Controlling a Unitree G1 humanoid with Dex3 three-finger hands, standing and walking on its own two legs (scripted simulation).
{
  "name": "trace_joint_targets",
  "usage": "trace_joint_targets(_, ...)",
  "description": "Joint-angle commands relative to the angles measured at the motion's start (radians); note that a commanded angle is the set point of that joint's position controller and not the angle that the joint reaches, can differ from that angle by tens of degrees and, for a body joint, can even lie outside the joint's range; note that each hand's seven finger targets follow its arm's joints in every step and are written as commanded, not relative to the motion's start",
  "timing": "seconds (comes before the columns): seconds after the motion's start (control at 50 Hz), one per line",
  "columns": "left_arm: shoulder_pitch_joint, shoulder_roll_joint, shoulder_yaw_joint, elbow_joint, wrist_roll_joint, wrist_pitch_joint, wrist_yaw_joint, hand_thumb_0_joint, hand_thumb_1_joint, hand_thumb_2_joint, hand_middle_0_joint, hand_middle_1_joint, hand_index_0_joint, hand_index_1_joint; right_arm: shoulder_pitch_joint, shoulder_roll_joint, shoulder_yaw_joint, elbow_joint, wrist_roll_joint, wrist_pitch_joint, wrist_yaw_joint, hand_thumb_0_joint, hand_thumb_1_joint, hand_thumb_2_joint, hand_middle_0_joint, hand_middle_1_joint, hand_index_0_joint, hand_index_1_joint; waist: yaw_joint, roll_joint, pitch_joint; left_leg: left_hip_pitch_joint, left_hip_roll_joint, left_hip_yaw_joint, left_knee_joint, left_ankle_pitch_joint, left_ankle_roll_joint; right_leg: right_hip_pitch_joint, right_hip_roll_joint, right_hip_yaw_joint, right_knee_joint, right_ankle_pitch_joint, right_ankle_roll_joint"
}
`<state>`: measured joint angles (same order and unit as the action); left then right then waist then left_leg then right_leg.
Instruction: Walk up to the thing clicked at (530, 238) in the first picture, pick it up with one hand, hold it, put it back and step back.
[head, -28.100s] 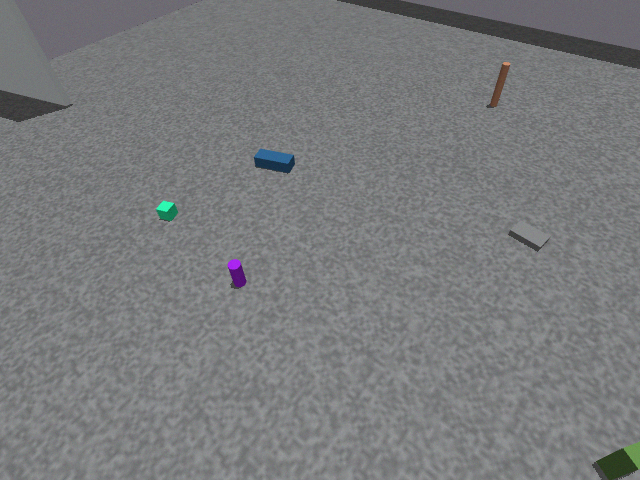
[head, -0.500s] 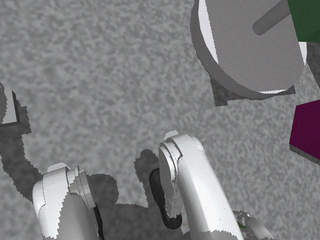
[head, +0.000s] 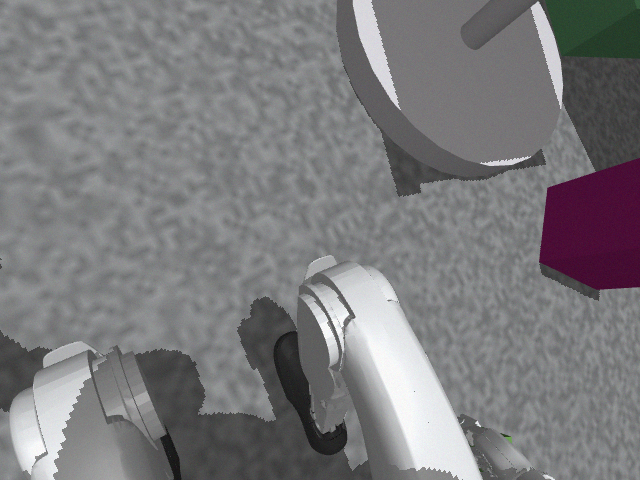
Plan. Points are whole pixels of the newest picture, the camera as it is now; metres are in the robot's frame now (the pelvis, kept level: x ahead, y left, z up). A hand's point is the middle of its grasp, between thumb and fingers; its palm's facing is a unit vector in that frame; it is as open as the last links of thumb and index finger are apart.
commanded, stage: rest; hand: left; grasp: from above
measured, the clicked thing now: out of the picture +0.46 +0.34 -0.25
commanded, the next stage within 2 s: open in 0.90 s
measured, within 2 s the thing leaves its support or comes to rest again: rests again in 0.54 s
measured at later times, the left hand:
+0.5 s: hand out of the picture +0.46 +0.33 -0.24, palm faces -0.47 -0.11 -0.88, open 10.4 cm
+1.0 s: hand out of the picture +0.46 +0.33 -0.25, palm faces -0.46 -0.10 -0.88, open 10.4 cm
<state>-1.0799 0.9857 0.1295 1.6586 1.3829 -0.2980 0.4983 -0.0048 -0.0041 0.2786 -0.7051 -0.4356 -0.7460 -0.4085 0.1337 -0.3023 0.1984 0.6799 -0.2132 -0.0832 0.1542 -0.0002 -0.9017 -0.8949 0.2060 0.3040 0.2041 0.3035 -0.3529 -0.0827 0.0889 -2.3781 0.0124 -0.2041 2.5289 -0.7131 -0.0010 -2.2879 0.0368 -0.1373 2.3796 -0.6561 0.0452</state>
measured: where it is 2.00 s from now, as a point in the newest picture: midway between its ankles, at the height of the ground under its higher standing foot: (247, 454)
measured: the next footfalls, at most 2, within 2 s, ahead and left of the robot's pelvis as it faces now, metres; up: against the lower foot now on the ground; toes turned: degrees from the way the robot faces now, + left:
none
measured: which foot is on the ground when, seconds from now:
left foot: down 0.00-1.00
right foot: down 0.00-1.00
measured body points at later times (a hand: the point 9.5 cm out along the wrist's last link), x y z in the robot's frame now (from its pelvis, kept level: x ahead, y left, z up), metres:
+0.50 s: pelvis +0.00 +0.00 +0.00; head +0.28 +0.12 +0.33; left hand +0.48 +0.33 -0.19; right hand +0.05 -0.27 -0.06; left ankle +0.06 +0.13 -0.27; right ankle +0.11 -0.12 -0.27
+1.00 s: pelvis +0.00 +0.00 -0.01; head +0.28 +0.13 +0.32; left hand +0.48 +0.33 -0.20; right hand +0.05 -0.26 -0.06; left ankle +0.06 +0.13 -0.27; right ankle +0.11 -0.12 -0.27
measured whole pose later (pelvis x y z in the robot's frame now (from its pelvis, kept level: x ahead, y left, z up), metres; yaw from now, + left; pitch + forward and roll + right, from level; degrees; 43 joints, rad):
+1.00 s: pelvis +0.00 +0.00 -0.01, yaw -3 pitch +27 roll -15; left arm -1.09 1.10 0.11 1.75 1.36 -0.30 0.58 0.00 0.01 0.23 -0.73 -0.40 -0.77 -0.37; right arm 0.10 -0.35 0.32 0.63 -0.26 -0.18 0.20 0.00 -0.90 -0.90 0.21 0.30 0.20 0.30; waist -0.39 -0.15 0.18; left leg -2.35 0.02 -0.26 2.58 -0.73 0.00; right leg -2.25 0.06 -0.18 2.38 -0.65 0.06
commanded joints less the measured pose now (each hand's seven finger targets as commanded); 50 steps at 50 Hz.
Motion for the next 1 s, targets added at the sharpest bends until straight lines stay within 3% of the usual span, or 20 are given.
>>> trace_joint_targets(0.0,-0.261,0.288,0.032,-0.122,-0.006,0.008,0.054,0.0,0.774,0.623,-1.061,-0.593,-1.094,-0.558,0.197,-0.316,-0.083,-0.005,0.0,-0.014,-0.01,0.0,-0.896,-0.894,0.201,0.3,0.2,0.3,-0.015,0.454,-0.674,0.526,0.007,0.096,-0.246,0.24,0.019,0.371,0.036,-0.088,-0.201,0.243,-0.073)
trace_joint_targets(0.08,-0.254,0.29,0.033,-0.109,-0.011,0.009,0.06,0.0,0.815,0.625,-1.088,-0.598,-1.123,-0.561,0.189,-0.333,-0.071,-0.02,-0.01,-0.022,-0.009,0.0,-0.897,-0.895,0.201,0.3,0.2,0.3,-0.027,0.477,-0.645,0.547,0.008,0.083,-0.242,0.259,0.009,0.347,0.036,-0.103,-0.192,0.245,-0.079)
trace_joint_targets(0.1,-0.253,0.331,0.053,-0.117,-0.006,0.009,0.066,0.0,0.802,0.616,-1.083,-0.595,-1.117,-0.558,0.193,-0.33,-0.068,-0.012,-0.014,-0.02,-0.009,0.0,-0.899,-0.896,0.201,0.3,0.2,0.3,-0.022,0.492,-0.662,0.541,0.012,0.084,-0.248,0.249,0.011,0.379,0.041,-0.1,-0.197,0.246,-0.077)
trace_joint_targets(0.12,-0.255,0.278,0.011,-0.109,-0.006,0.014,0.061,0.0,0.795,0.595,-1.079,-0.579,-1.113,-0.542,0.19,-0.325,-0.063,-0.02,-0.013,-0.024,-0.007,0.0,-0.9,-0.896,0.201,0.3,0.2,0.3,-0.03,0.487,-0.641,0.542,0.009,0.087,-0.243,0.241,0.011,0.356,0.039,-0.098,-0.197,0.239,-0.078)
trace_joint_targets(0.16,-0.263,0.325,0.037,-0.132,-0.009,0.016,0.067,0.0,0.787,0.608,-1.071,-0.589,-1.105,-0.553,0.187,-0.334,-0.057,-0.02,-0.017,-0.029,-0.005,0.0,-0.899,-0.896,0.201,0.3,0.2,0.3,-0.032,0.507,-0.654,0.551,0.013,0.084,-0.238,0.257,0.011,0.379,0.041,-0.1,-0.19,0.259,-0.076)
trace_joint_targets(0.28,-0.235,0.333,0.043,-0.117,-0.027,0.017,0.08,0.0,0.76,0.599,-1.059,-0.563,-1.088,-0.531,0.179,-0.345,-0.048,-0.016,-0.024,-0.037,-0.003,0.0,-0.899,-0.897,0.201,0.301,0.2,0.301,-0.034,0.493,-0.641,0.533,0.017,0.077,-0.228,0.272,0.009,0.398,0.046,-0.108,-0.193,0.275,-0.074)
trace_joint_targets(0.3,-0.244,0.285,-0.005,-0.12,-0.029,0.018,0.073,0.0,0.741,0.603,-1.059,-0.551,-1.083,-0.526,0.178,-0.327,-0.04,-0.007,-0.024,-0.039,0.0,0.0,-0.901,-0.898,0.201,0.301,0.2,0.301,-0.034,0.505,-0.633,0.529,0.019,0.08,-0.222,0.26,0.013,0.401,0.049,-0.099,-0.201,0.271,-0.072)
trace_joint_targets(0.32,-0.245,0.315,0.029,-0.11,-0.035,0.017,0.077,0.0,0.761,0.592,-1.058,-0.565,-1.089,-0.532,0.18,-0.345,-0.041,-0.021,-0.03,-0.042,0.002,0.0,-0.899,-0.897,0.201,0.3,0.2,0.3,-0.053,0.482,-0.636,0.537,0.019,0.074,-0.219,0.275,0.012,0.403,0.047,-0.113,-0.195,0.284,-0.07)
trace_joint_targets(0.34,-0.231,0.343,0.043,-0.104,-0.029,0.018,0.08,0.0,0.757,0.606,-1.062,-0.563,-1.089,-0.534,0.184,-0.356,-0.046,-0.013,-0.025,-0.041,0.0,0.0,-0.9,-0.898,0.201,0.301,0.2,0.301,-0.044,0.479,-0.622,0.528,0.02,0.072,-0.215,0.274,0.012,0.401,0.047,-0.112,-0.196,0.282,-0.071)
trace_joint_targets(0.36,-0.236,0.301,0.007,-0.11,-0.035,0.018,0.074,0.0,0.743,0.61,-1.059,-0.549,-1.082,-0.525,0.166,-0.345,-0.039,-0.031,-0.025,-0.045,0.002,0.0,-0.899,-0.897,0.201,0.3,0.2,0.3,-0.046,0.479,-0.624,0.523,0.018,0.074,-0.217,0.265,0.013,0.396,0.048,-0.109,-0.196,0.276,-0.071)
trace_joint_targets(0.38,-0.231,0.327,0.027,-0.106,-0.035,0.019,0.077,0.0,0.753,0.621,-1.073,-0.547,-1.093,-0.525,0.182,-0.346,-0.04,-0.011,-0.027,-0.044,0.002,0.0,-0.899,-0.898,0.2,0.3,0.2,0.3,-0.049,0.484,-0.638,0.535,0.021,0.073,-0.217,0.269,0.015,0.418,0.049,-0.109,-0.199,0.286,-0.066)
trace_joint_targets(0.4,-0.245,0.283,-0.011,-0.101,-0.031,0.02,0.076,0.0,0.763,0.604,-1.076,-0.544,-1.099,-0.519,0.172,-0.346,-0.034,-0.026,-0.028,-0.048,0.004,0.0,-0.9,-0.898,0.201,0.301,0.2,0.301,-0.059,0.489,-0.612,0.539,0.02,0.071,-0.221,0.267,0.01,0.391,0.048,-0.113,-0.194,0.279,-0.071)
trace_joint_targets(0.46,-0.236,0.333,0.031,-0.088,-0.037,0.016,0.075,0.0,0.768,0.595,-1.079,-0.538,-1.101,-0.514,0.175,-0.369,-0.035,-0.026,-0.027,-0.054,0.007,0.0,-0.901,-0.899,0.2,0.3,0.2,0.3,-0.061,0.468,-0.566,0.521,0.021,0.062,-0.212,0.256,0.009,0.37,0.046,-0.125,-0.195,0.26,-0.074)
trace_joint_targets(0.54,-0.235,0.343,0.028,-0.086,-0.025,0.006,0.083,0.0,0.788,0.574,-1.088,-0.536,-1.115,-0.507,0.173,-0.368,-0.022,-0.029,-0.036,-0.056,0.014,0.0,-0.9,-0.899,0.2,0.301,0.2,0.301,-0.068,0.505,-0.567,0.562,0.028,0.044,-0.235,0.257,-0.001,0.361,0.046,-0.136,-0.181,0.257,-0.072)
trace_joint_targets(0.56,-0.237,0.311,0.004,-0.075,-0.024,0.006,0.08,0.0,0.78,0.574,-1.078,-0.544,-1.106,-0.514,0.163,-0.371,-0.025,-0.035,-0.035,-0.06,0.016,0.0,-0.9,-0.899,0.2,0.3,0.2,0.3,-0.074,0.5,-0.56,0.56,0.027,0.045,-0.231,0.238,0.0,0.345,0.046,-0.134,-0.176,0.247,-0.072)
trace_joint_targets(0.68,-0.251,0.358,0.013,-0.103,-0.014,-0.005,0.103,0.0,0.793,0.609,-1.103,-0.535,-1.123,-0.515,0.152,-0.365,-0.01,-0.033,-0.036,-0.066,0.021,0.0,-0.899,-0.899,0.2,0.3,0.2,0.3,-0.066,0.524,-0.587,0.56,0.03,0.047,-0.234,0.238,0.005,0.383,0.053,-0.131,-0.183,0.258,-0.065)
trace_joint_targets(0.76,-0.238,0.325,-0.005,-0.071,-0.021,0.0,0.117,0.0,0.769,0.591,-1.077,-0.534,-1.099,-0.51,0.163,-0.374,-0.006,-0.035,-0.044,-0.075,0.028,0.0,-0.9,-0.9,0.2,0.3,0.2,0.3,-0.087,0.489,-0.561,0.534,0.029,0.053,-0.213,0.266,0.012,0.396,0.053,-0.132,-0.188,0.291,-0.058)
trace_joint_targets(0.84,-0.24,0.342,-0.001,-0.047,-0.027,0.007,0.126,0.0,0.743,0.574,-1.064,-0.519,-1.084,-0.498,0.155,-0.378,0.002,-0.031,-0.041,-0.086,0.031,0.0,-0.902,-0.9,0.2,0.3,0.2,0.3,-0.082,0.493,-0.549,0.538,0.033,0.038,-0.23,0.252,0.006,0.381,0.055,-0.139,-0.184,0.276,-0.062)
trace_joint_targets(0.86,-0.254,0.315,-0.025,-0.043,-0.035,0.005,0.125,0.0,0.733,0.569,-1.053,-0.518,-1.074,-0.496,0.14,-0.38,0.003,-0.035,-0.04,-0.089,0.031,0.0,-0.901,-0.9,0.2,0.3,0.2,0.3,-0.085,0.486,-0.535,0.525,0.031,0.034,-0.228,0.232,0.004,0.362,0.054,-0.142,-0.185,0.257,-0.065)
trace_joint_targets(0.98,-0.23,0.354,-0.014,-0.021,-0.034,0.006,0.124,0.0,0.72,0.558,-1.043,-0.527,-1.066,-0.503,0.141,-0.387,0.015,-0.042,-0.036,-0.101,0.035,0.0,-0.904,-0.901,0.2,0.3,0.2,0.3,-0.083,0.496,-0.536,0.533,0.035,0.03,-0.232,0.237,0.006,0.389,0.054,-0.138,-0.182,0.266,-0.061)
